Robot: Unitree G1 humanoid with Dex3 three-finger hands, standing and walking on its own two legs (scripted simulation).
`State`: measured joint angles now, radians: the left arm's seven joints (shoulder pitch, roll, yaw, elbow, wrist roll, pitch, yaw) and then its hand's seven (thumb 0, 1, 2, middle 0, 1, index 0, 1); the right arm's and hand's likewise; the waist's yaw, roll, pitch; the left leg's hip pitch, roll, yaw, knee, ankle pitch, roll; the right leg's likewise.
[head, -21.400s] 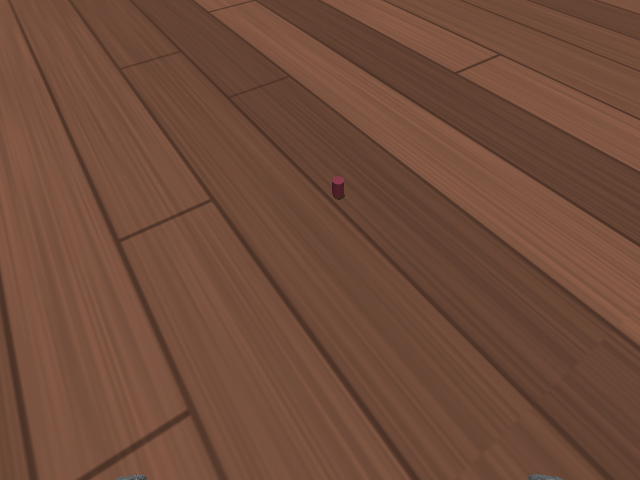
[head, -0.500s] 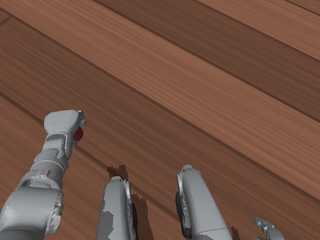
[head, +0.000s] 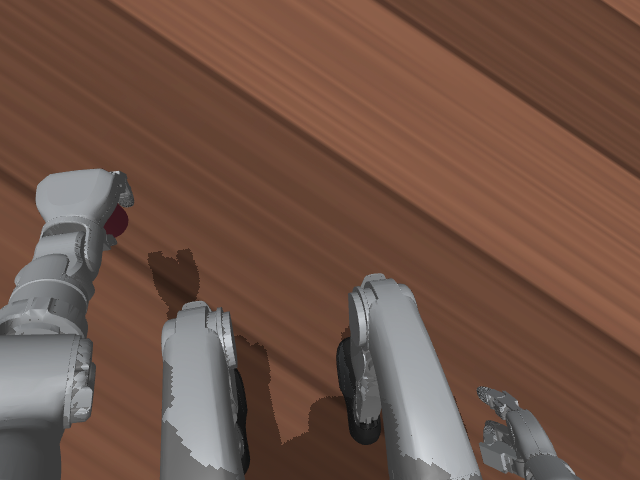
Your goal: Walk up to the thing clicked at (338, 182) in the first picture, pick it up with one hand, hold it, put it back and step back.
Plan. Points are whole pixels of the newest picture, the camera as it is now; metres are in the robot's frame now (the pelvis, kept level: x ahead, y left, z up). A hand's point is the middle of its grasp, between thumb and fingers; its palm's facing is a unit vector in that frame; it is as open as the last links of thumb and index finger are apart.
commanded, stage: crouch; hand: left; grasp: from above
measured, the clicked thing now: (99, 214) +0.46 +0.26 -0.18
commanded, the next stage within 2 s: lower in 0.70 s
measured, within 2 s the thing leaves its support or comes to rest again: neither
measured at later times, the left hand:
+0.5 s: hand (113, 228) +0.45 +0.26 -0.22, palm faces -0.47 -0.04 -0.88, open 7.6 cm
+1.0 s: hand (120, 233) +0.45 +0.26 -0.27, palm faces -0.50 -0.05 -0.87, open 7.5 cm
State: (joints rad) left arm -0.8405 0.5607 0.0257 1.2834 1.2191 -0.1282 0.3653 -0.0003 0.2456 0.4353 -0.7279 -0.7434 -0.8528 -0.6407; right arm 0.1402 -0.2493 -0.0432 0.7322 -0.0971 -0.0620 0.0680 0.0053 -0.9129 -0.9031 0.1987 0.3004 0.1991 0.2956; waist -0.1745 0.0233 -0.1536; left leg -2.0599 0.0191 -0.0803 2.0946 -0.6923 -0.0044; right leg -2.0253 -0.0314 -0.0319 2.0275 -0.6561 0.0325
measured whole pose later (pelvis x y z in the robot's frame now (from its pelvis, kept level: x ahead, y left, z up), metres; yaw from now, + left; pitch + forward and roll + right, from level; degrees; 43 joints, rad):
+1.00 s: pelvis -0.01 +0.00 -0.09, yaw -2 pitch +34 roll -7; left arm -1.00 0.72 0.08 1.55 1.28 -0.22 0.41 -0.01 0.25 0.43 -0.74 -0.72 -0.86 -0.63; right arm 0.15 -0.28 0.05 0.75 -0.15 -0.07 0.13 0.00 -0.92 -0.90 0.20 0.30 0.20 0.30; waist -0.25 -0.01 -0.05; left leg -2.30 0.01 -0.13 2.40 -0.70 -0.01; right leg -2.25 -0.02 -0.05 2.30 -0.65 0.04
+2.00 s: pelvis +0.00 +0.00 -0.13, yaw -7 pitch +31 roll -11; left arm -0.98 0.86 0.19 1.69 1.34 -0.25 0.59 -0.01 0.25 0.42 -0.75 -0.71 -0.87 -0.62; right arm 0.11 -0.30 0.14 0.75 -0.27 -0.16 0.24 0.00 -0.91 -0.90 0.20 0.30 0.20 0.30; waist -0.32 -0.07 0.06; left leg -2.37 0.01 -0.20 2.57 -0.76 -0.01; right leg -2.30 0.01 -0.10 2.42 -0.67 0.06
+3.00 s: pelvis +0.00 +0.01 -0.13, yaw -9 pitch +28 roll -13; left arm -1.02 0.96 0.15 1.80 1.34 -0.27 0.67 0.00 0.15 0.59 -0.59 -0.78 -0.67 -0.72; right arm 0.07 -0.33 0.24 0.72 -0.31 -0.23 0.29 0.00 -0.91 -0.90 0.20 0.30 0.20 0.30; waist -0.36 -0.12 0.13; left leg -2.35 0.01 -0.25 2.59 -0.75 -0.01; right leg -2.26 0.02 -0.14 2.40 -0.65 0.07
